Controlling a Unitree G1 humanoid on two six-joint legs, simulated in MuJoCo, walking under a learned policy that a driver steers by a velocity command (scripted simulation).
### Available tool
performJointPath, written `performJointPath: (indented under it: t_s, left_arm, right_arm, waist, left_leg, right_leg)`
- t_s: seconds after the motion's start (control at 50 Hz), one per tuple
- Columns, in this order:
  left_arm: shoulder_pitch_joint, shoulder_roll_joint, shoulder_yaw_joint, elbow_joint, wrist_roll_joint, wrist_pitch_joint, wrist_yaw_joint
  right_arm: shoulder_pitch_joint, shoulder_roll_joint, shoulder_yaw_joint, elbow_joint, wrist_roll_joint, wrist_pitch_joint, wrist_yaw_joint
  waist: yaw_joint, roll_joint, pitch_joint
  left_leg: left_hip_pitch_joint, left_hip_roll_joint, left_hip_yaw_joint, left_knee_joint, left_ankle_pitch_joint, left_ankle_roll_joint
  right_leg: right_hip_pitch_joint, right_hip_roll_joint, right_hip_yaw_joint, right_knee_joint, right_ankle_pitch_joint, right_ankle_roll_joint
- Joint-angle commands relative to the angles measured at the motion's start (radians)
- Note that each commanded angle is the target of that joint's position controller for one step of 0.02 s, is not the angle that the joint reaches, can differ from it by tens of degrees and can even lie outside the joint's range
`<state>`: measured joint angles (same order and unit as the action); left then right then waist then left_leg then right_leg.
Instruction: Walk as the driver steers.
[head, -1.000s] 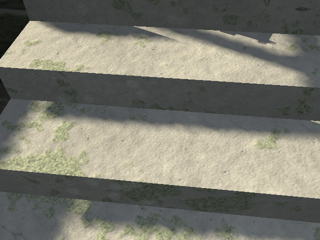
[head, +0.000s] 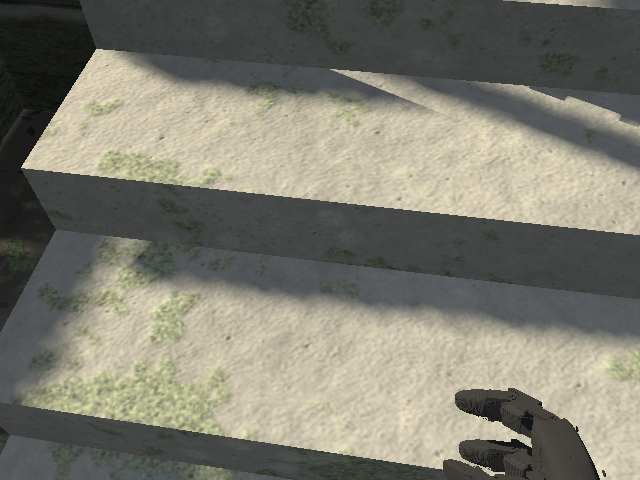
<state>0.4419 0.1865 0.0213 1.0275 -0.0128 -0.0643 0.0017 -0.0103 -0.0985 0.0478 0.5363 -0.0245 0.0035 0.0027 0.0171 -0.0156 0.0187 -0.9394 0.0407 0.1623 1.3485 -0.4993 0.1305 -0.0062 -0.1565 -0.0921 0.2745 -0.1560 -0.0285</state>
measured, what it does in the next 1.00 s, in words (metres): climbs, turning right: right foot 0.17 m higher, then left foot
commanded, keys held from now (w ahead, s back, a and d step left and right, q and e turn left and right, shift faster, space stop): w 0.02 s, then w+e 0.72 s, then w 0.26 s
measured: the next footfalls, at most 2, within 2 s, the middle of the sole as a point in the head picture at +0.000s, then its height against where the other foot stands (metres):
right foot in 0.62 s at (405, 400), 0.17 m higher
left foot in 0.96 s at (274, 309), level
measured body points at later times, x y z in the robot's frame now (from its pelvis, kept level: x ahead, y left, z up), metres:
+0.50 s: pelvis +0.25 +0.04 +0.13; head +0.25 +0.06 +0.58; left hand +0.47 +0.22 +0.03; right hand +0.12 -0.12 -0.01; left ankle +0.12 +0.09 -0.59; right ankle +0.34 -0.11 -0.30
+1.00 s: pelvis +0.56 +0.02 +0.30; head +0.55 +0.05 +0.75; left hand +0.59 +0.22 +0.13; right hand +0.73 -0.26 +0.26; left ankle +0.64 +0.12 -0.22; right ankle +0.44 -0.08 -0.42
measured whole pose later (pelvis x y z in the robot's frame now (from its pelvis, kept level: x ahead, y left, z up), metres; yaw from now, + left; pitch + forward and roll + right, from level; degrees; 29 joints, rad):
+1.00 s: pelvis +0.56 +0.02 +0.30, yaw -22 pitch +6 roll -2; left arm 0.45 0.14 -0.02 1.09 0.07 -0.15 -0.01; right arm -0.03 -0.23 0.06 0.73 -0.06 -0.06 0.02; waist 0.09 -0.03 -0.17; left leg -1.06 0.03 -0.06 1.80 -0.49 0.10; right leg -0.29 0.10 0.16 0.63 -0.44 -0.02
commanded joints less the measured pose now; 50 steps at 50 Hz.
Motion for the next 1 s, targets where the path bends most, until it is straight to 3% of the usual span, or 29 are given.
performJointPath:
  t_s: [0.02,0.04,0.08,0.1,0.12,0.16,0.18,0.22,0.26,0.28,0.32,0.38,0.46,0.5,0.52,0.54,0.56,0.58,0.62,0.64,0.66,0.68,0.7,0.72,0.76,0.8,0.82,0.88,1.0]
  left_arm:
    - [-0.053,0.082,0.044,-0.187,0.043,-0.035,-0.069]
    - [-0.017,-0.025,0.036,-0.204,0.086,-0.026,-0.055]
    - [-0.125,-0.059,0.02,-0.294,0.081,0.004,-0.005]
    - [-0.118,-0.057,0.015,-0.293,0.068,0.015,0.02]
    - [-0.192,0.02,0.004,-0.283,0.02,-0.021,-0.066]
    - [-0.136,0.022,0.009,-0.27,0.01,-0.041,-0.104]
    - [-0.163,0.063,0.026,-0.273,-0.007,-0.044,-0.105]
    - [-0.182,0.103,0.042,-0.236,-0.003,-0.045,-0.111]
    - [-0.214,0.082,0.035,-0.208,0.005,-0.044,-0.123]
    - [-0.254,0.054,0.021,-0.206,0.0,-0.042,-0.126]
    - [-0.337,0.022,0.0,-0.233,-0.013,-0.044,-0.1]
    - [-0.465,0.04,-0.005,-0.291,-0.023,-0.036,-0.08]
    - [-0.564,0.03,-0.028,-0.328,-0.007,-0.03,-0.094]
    - [-0.67,0.06,-0.022,-0.379,-0.018,-0.007,-0.074]
    - [-0.669,0.058,-0.022,-0.387,-0.021,0.005,-0.061]
    - [-0.662,0.077,-0.02,-0.387,-0.015,0.033,-0.065]
    - [-0.672,0.086,-0.018,-0.403,-0.009,0.064,-0.076]
    - [-0.581,0.077,-0.003,-0.384,-0.008,0.069,-0.09]
    - [-0.309,0.153,0.032,-0.302,-0.021,0.056,-0.081]
    - [-0.021,0.222,0.06,-0.191,-0.031,0.06,-0.064]
    - [0.263,0.261,0.078,-0.088,0.004,0.067,-0.048]
    - [0.345,0.202,0.054,-0.073,0.084,0.076,-0.063]
    - [0.253,0.175,0.049,-0.052,0.087,0.057,-0.044]
    - [0.134,0.14,0.03,-0.029,0.068,0.029,-0.044]
    - [-0.163,0.042,-0.014,-0.022,0.051,-0.011,-0.056]
    - [-0.296,-0.032,-0.053,0.0,0.059,-0.035,-0.069]
    - [-0.388,0.023,-0.037,-0.047,0.048,-0.057,-0.071]
    - [-0.268,0.08,-0.036,-0.051,0.066,-0.099,-0.032]
    - [0.361,0.073,-0.006,0.153,0.084,-0.074,0.014]
  right_arm:
    - [0.452,-0.369,-0.144,0.138,0.011,0.009,-0.018]
    - [0.298,-0.355,-0.142,0.132,0.008,0.003,-0.021]
    - [0.161,-0.203,-0.103,0.216,-0.013,-0.024,-0.005]
    - [0.164,-0.11,-0.081,0.269,-0.022,-0.051,0.01]
    - [0.226,-0.083,-0.046,0.31,-0.074,-0.116,0.062]
    - [0.216,-0.079,-0.049,0.383,-0.075,-0.138,0.068]
    - [0.195,-0.15,-0.069,0.362,-0.053,-0.137,0.063]
    - [0.227,-0.14,-0.055,0.374,-0.061,-0.131,0.049]
    - [0.386,-0.141,-0.047,0.436,-0.08,-0.12,0.051]
    - [0.52,-0.146,-0.045,0.494,-0.086,-0.108,0.05]
    - [0.577,-0.112,-0.022,0.546,-0.109,-0.099,0.058]
    - [0.531,-0.09,-0.004,0.536,-0.119,-0.107,0.058]
    - [0.735,-0.131,0.014,0.647,-0.153,-0.107,0.049]
    - [0.753,-0.133,0.025,0.665,-0.165,-0.097,0.08]
    - [0.733,-0.128,0.028,0.659,-0.154,-0.095,0.083]
    - [0.505,-0.182,0.02,0.571,-0.127,-0.094,0.109]
    - [0.47,-0.231,0.011,0.53,-0.088,-0.109,0.111]
    - [0.508,-0.306,-0.006,0.523,-0.051,-0.15,0.098]
    - [0.457,-0.484,-0.056,0.523,-0.014,-0.18,0.101]
    - [0.414,-0.483,-0.06,0.508,-0.075,-0.178,0.119]
    - [0.391,-0.401,-0.057,0.494,-0.135,-0.163,0.144]
    - [0.307,-0.359,-0.084,0.474,-0.026,-0.13,0.164]
    - [0.317,-0.185,-0.046,0.47,0.008,-0.116,0.169]
    - [0.272,-0.138,-0.039,0.443,-0.024,-0.124,0.139]
    - [0.216,-0.098,-0.016,0.334,-0.076,-0.111,0.088]
    - [0.195,-0.173,-0.028,0.298,-0.059,-0.08,0.06]
    - [0.181,-0.221,-0.04,0.28,-0.029,-0.069,0.051]
    - [0.162,-0.231,-0.042,0.25,-0.015,-0.087,0.015]
    - [-0.36,-0.149,0.02,0.014,-0.041,-0.078,0.004]
  waist:
    - [-0.184,0.349,-0.382]
    - [-0.063,0.233,-0.315]
    - [0.049,0.057,0.016]
    - [0.08,0.004,0.065]
    - [0.035,0.06,0.123]
    - [0.11,0.011,0.01]
    - [0.092,0.069,-0.021]
    - [0.091,0.118,-0.088]
    - [0.038,0.058,-0.087]
    - [-0.016,0.13,-0.097]
    - [-0.019,0.039,-0.055]
    - [-0.015,0.057,-0.093]
    - [-0.049,0.058,0.002]
    - [-0.047,0.069,-0.02]
    - [-0.032,0.09,-0.016]
    - [0.051,0.09,-0.006]
    - [0.076,0.117,-0.068]
    - [0.123,0.177,-0.043]
    - [0.233,0.244,-0.013]
    - [0.283,0.185,-0.162]
    - [0.319,-0.018,-0.347]
    - [0.309,-0.127,-0.404]
    - [0.245,-0.044,-0.251]
    - [0.168,-0.042,-0.066]
    - [-0.023,0.031,-0.073]
    - [-0.116,0.12,-0.067]
    - [-0.139,0.091,-0.071]
    - [-0.102,-0.036,-0.126]
    - [0.179,-0.043,-0.083]
  left_leg:
    - [0.753,0.211,-1.161,-1.136,-0.782,0.074]
    - [0.656,0.319,-1.263,-1.189,-0.872,-0.024]
    - [0.348,0.275,-0.89,-1.018,-0.597,-0.082]
    - [0.295,0.234,-0.661,-0.942,-0.368,-0.115]
    - [0.213,0.16,-0.478,-0.843,-0.153,-0.152]
    - [0.305,0.14,-0.304,-0.898,0.057,-0.193]
    - [0.357,0.147,-0.223,-0.973,0.122,-0.156]
    - [0.465,0.142,-0.18,-1.019,0.282,-0.151]
    - [0.64,0.16,-0.147,-0.983,0.388,-0.154]
    - [0.782,0.171,-0.17,-0.952,0.432,-0.114]
    - [0.906,0.191,-0.159,-0.949,0.416,-0.12]
    - [0.855,0.149,-0.056,-1.035,0.535,-0.13]
    - [1.171,0.25,-0.106,-1.05,0.837,-0.096]
    - [1.136,0.242,-0.049,-1.075,0.89,-0.116]
    - [1.105,0.226,-0.026,-1.094,0.916,-0.111]
    - [0.854,0.229,0.093,-1.173,1.097,-0.118]
    - [0.646,0.209,0.13,-1.174,1.456,-0.083]
    - [0.529,0.249,0.13,-1.081,1.962,-0.073]
    - [0.588,0.312,0.087,-0.834,2.297,-0.113]
    - [0.362,0.312,0.028,-0.542,2.312,-0.161]
    - [0.065,0.171,-0.07,-0.092,1.388,-0.202]
    - [0.048,-0.098,-0.216,0.452,0.363,-0.178]
    - [-0.026,-0.098,-0.39,0.651,0.517,-0.055]
    - [-0.095,-0.1,-0.397,0.762,0.492,-0.036]
    - [-0.128,-0.102,-0.417,0.779,0.463,0.047]
    - [-0.143,-0.052,-0.359,0.688,0.39,0.052]
    - [-0.016,-0.019,-0.288,0.528,0.283,0.023]
    - [0.229,-0.017,-0.194,0.508,0.142,-0.081]
    - [-0.697,0.015,-0.359,0.344,-0.316,0.002]
  right_leg:
    - [-0.541,0.221,0.169,1.135,-0.006,-0.054]
    - [-0.687,0.224,0.38,1.485,0.026,-0.058]
    - [-0.82,0.139,0.245,1.621,0.105,-0.066]
    - [-0.844,0.129,0.257,1.612,0.13,-0.079]
    - [-0.924,0.169,0.436,1.655,0.322,-0.167]
    - [-0.947,0.152,0.395,1.482,0.371,-0.205]
    - [-0.936,0.163,0.304,1.455,0.275,-0.188]
    - [-0.971,0.172,0.278,1.575,0.325,-0.182]
    - [-1.176,0.198,0.307,1.706,0.295,-0.199]
    - [-1.341,0.228,0.273,1.961,0.179,-0.228]
    - [-1.538,0.224,0.319,1.983,0.154,-0.279]
    - [-1.419,0.185,0.204,1.739,0.209,-0.255]
    - [-1.747,0.189,0.174,1.799,0.04,-0.263]
    - [-1.69,0.196,0.119,1.615,0.063,-0.26]
    - [-1.638,0.201,0.102,1.554,0.065,-0.249]
    - [-1.325,0.159,-0.022,1.371,-0.041,-0.233]
    - [-1.003,0.217,-0.135,1.28,-0.107,-0.2]
    - [-0.715,0.3,-0.194,1.299,-0.173,-0.13]
    - [-0.523,0.386,-0.178,0.963,-0.222,-0.122]
    - [-0.173,0.345,0.067,0.999,-0.038,-0.228]
    - [0.18,0.261,0.436,0.76,0.121,-0.349]
    - [0.04,0.06,0.864,0.351,-0.043,-0.452]
    - [-0.211,0.06,0.994,0.272,-0.412,-0.413]
    - [-0.416,0.072,0.959,0.241,-0.511,-0.405]
    - [-0.568,0.116,0.784,0.201,-0.395,-0.359]
    - [-0.673,0.149,0.598,0.199,-0.229,-0.292]
    - [-0.775,0.173,0.444,0.159,-0.176,-0.254]
    - [-0.834,0.206,0.325,0.145,0.094,-0.173]
    - [0.315,-0.076,0.616,0.342,0.335,-0.165]
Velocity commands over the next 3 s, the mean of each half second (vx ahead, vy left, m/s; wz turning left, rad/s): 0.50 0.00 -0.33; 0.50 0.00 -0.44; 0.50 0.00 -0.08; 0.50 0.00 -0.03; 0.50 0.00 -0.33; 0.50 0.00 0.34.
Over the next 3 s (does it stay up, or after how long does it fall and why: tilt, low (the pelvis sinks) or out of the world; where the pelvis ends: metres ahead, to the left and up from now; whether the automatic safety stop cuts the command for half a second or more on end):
stays up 1.65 -0.29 0.83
